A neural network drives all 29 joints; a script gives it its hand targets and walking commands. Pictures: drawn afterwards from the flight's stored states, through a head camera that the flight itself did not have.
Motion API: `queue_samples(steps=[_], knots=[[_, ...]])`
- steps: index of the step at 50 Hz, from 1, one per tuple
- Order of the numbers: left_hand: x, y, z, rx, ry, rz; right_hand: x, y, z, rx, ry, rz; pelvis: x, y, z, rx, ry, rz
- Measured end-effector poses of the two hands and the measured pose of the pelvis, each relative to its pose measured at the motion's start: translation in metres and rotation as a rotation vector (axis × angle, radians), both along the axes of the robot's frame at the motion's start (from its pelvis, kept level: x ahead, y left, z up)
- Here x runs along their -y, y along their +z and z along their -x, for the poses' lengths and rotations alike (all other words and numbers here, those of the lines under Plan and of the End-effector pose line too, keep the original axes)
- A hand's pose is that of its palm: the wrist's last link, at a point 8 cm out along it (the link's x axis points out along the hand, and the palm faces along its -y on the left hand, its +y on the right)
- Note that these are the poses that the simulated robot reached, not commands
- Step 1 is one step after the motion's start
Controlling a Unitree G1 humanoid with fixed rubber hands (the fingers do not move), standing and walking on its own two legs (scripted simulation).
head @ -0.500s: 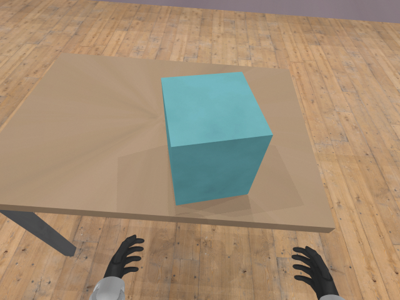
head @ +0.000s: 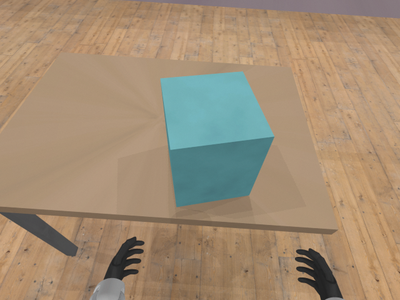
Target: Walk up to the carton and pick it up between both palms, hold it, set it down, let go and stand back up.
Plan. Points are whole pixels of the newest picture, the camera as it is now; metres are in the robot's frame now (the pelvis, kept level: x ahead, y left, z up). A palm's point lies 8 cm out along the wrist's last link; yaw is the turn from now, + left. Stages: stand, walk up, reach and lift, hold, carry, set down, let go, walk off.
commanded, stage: let go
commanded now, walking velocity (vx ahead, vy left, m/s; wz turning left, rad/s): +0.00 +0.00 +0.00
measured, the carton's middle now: (208, 141) +0.46 +0.03 -0.01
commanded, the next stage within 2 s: stand in 0.02 s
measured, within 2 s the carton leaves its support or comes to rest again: neither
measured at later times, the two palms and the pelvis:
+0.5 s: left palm out of the picture +0.11 +0.26 -0.12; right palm out of the picture +0.13 -0.26 -0.09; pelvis +0.01 +0.01 -0.01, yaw +0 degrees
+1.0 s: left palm out of the picture +0.09 +0.27 -0.12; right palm out of the picture +0.11 -0.27 -0.11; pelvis +0.00 +0.01 -0.01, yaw +0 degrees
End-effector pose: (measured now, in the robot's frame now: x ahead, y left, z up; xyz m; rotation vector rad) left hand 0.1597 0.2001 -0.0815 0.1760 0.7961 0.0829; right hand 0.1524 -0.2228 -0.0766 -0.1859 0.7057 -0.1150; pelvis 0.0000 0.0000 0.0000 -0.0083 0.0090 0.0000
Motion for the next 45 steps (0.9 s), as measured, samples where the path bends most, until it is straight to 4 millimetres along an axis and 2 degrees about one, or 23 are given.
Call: queue_samples(steps=[5,11,16,20,27,45], knots=[[-0.006,-0.007,0.005,-0.006,-0.011,-0.015,0.008,-0.01,0.008,-0.106,0.006,0.034,-0.001,-0.002,-0.002,0.008,0.0,0.001],[-0.032,-0.021,0.023,-0.066,-0.024,-0.071,0.034,-0.013,0.016,-0.212,-0.011,0.11,-0.006,-0.005,-0.004,0.028,-0.001,0.009],[-0.051,-0.03,0.037,-0.123,-0.028,-0.1,0.044,-0.009,0.017,-0.235,-0.016,0.15,-0.01,-0.005,-0.005,0.032,-0.001,0.014],[-0.059,-0.035,0.045,-0.159,-0.027,-0.11,0.044,-0.009,0.018,-0.246,-0.02,0.158,-0.012,-0.006,-0.005,0.034,-0.001,0.017],[-0.061,-0.043,0.055,-0.211,-0.023,-0.106,0.041,-0.014,0.022,-0.274,-0.028,0.145,-0.013,-0.006,-0.007,0.033,-0.001,0.018],[-0.067,-0.041,0.063,-0.248,-0.012,-0.132,0.041,-0.029,0.037,-0.332,-0.042,0.117,-0.013,-0.006,-0.006,0.035,-0.001,0.018]])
